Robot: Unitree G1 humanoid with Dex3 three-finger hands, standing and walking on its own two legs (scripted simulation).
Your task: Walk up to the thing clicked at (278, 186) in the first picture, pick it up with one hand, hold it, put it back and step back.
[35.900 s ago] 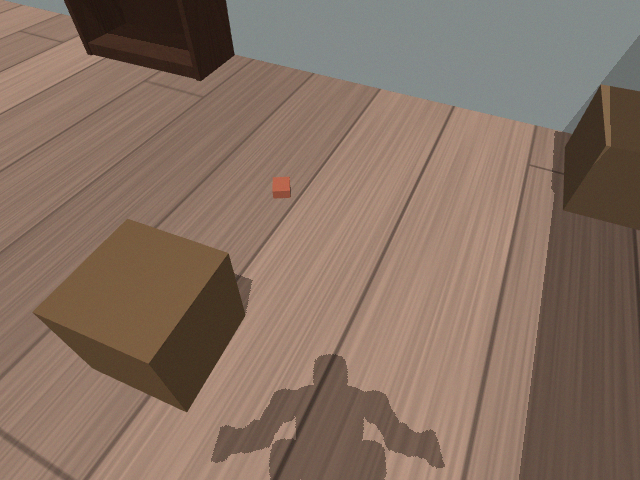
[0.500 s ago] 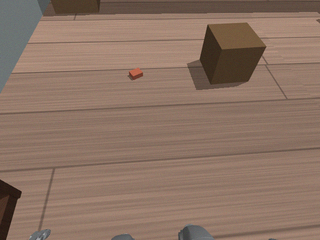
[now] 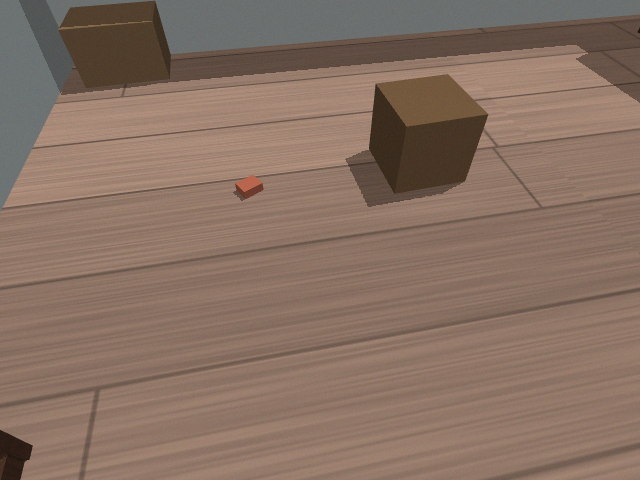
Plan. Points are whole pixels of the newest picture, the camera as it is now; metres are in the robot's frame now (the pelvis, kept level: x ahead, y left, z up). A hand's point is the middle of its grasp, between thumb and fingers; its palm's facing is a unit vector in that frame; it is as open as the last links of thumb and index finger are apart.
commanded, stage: walk up
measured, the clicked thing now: (249, 186) +1.46 +0.35 -0.74
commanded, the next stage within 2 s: stand in 0.44 s
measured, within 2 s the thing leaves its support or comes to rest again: neither
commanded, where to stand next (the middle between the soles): +0.07 +0.01 m, yaw +2 degrees
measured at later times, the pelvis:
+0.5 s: pelvis +0.01 +0.00 +0.01, yaw -2 degrees
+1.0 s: pelvis +0.02 +0.00 +0.02, yaw +1 degrees
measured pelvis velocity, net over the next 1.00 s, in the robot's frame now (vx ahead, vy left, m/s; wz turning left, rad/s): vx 0.02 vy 0.00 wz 0.01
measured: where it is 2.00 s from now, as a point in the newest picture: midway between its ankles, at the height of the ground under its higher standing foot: outside the picture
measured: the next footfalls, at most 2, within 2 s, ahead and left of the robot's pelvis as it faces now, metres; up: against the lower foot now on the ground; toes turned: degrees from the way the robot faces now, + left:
none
